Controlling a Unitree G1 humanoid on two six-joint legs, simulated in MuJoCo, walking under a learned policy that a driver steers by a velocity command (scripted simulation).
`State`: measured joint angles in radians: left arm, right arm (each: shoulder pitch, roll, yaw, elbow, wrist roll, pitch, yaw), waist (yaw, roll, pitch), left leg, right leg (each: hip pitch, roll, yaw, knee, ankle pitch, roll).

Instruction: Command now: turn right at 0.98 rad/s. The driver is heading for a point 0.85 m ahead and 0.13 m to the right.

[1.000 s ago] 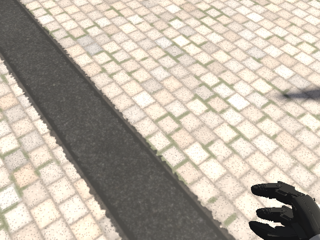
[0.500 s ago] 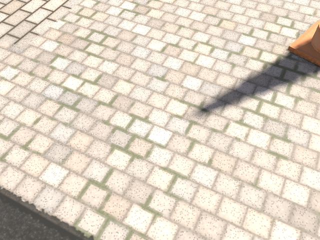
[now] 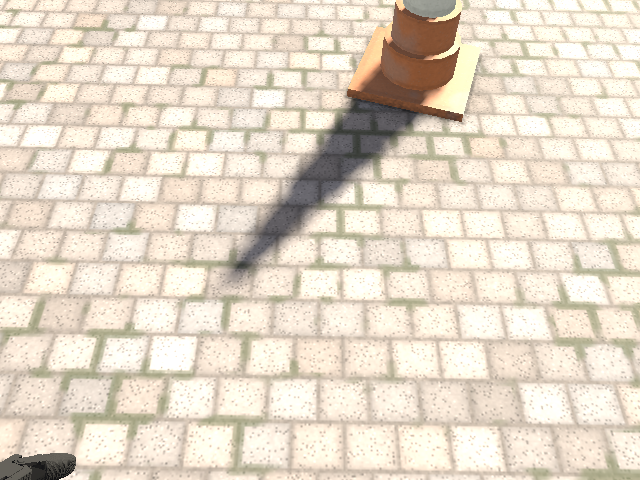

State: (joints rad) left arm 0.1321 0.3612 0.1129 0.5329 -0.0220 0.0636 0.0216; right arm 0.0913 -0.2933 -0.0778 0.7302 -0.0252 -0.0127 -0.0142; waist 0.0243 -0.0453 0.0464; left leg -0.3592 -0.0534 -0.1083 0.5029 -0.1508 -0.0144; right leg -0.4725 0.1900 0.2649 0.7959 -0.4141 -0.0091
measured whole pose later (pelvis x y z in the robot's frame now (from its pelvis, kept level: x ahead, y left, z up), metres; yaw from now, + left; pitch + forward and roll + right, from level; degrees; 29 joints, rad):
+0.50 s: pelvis +0.00 -0.03 +0.01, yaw -24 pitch +3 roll +2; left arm 0.22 0.28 0.06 0.60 -0.01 0.02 0.00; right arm 0.17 -0.33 -0.10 0.74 0.01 0.00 0.00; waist -0.01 0.03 0.01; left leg -0.51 0.08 0.05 1.03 -0.42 -0.03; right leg -0.30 -0.01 0.01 0.55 -0.30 -0.05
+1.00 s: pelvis +0.26 -0.04 -0.03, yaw -11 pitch +3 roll -1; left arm 0.38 0.30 0.05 0.81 0.05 -0.05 0.00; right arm 0.19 -0.33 -0.07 0.71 -0.02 -0.01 0.07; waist -0.01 -0.03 -0.02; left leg -0.56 -0.04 0.09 0.80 -0.30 0.14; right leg 0.02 -0.13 -0.14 0.80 -0.48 0.04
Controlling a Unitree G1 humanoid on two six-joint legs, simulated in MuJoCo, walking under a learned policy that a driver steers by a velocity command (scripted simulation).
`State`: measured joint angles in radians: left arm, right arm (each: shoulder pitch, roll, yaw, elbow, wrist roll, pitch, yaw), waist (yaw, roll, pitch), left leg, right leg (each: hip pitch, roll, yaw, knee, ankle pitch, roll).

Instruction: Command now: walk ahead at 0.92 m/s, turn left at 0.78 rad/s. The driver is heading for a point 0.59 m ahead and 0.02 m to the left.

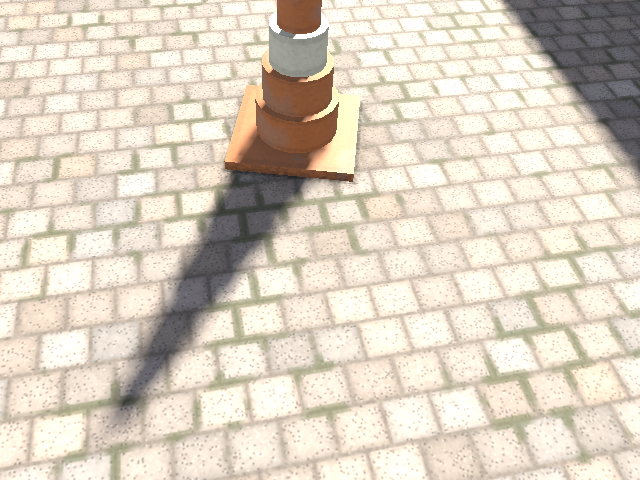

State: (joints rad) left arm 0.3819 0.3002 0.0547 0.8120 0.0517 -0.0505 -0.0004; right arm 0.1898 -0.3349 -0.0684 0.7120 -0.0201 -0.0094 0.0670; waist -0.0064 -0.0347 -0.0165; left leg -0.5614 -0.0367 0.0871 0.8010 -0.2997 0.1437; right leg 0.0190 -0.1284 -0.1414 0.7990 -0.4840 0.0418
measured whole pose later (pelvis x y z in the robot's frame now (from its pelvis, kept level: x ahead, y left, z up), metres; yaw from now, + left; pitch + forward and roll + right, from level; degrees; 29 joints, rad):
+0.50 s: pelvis +0.46 +0.07 +0.02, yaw +16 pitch +1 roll -2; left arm 0.18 0.31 0.03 0.75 0.03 -0.07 -0.01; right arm 0.32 -0.31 -0.04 0.86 -0.01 -0.07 -0.01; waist 0.00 0.02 0.07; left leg -0.17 -0.15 -0.11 1.30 -0.36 0.08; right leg -0.46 0.07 -0.08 0.60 -0.16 -0.08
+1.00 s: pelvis +0.72 +0.16 +0.03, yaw +14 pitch +1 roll +0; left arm 0.20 0.29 0.03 0.86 0.00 0.00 0.03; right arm 0.09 -0.23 0.00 0.77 -0.03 -0.03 0.02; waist 0.00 -0.02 0.05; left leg -0.41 -0.07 -0.01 0.47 -0.08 0.06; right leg -0.41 -0.02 0.06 0.95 -0.53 0.08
